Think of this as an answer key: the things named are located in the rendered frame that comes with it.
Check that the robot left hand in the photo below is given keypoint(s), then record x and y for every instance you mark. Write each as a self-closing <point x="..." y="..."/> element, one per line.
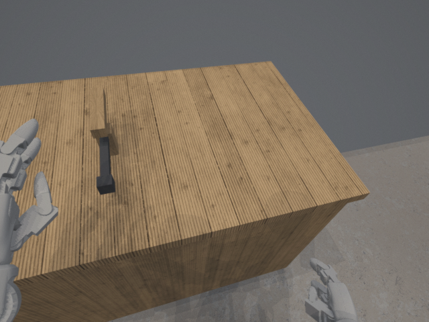
<point x="15" y="156"/>

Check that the counter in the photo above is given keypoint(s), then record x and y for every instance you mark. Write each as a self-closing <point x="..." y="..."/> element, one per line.
<point x="221" y="175"/>

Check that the tap lever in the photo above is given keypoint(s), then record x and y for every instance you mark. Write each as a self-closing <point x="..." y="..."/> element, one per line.
<point x="105" y="182"/>

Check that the robot right hand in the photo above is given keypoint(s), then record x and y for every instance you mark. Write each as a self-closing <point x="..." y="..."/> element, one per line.
<point x="336" y="302"/>

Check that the left robot forearm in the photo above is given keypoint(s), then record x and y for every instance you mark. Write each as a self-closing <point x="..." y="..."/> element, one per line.
<point x="10" y="295"/>

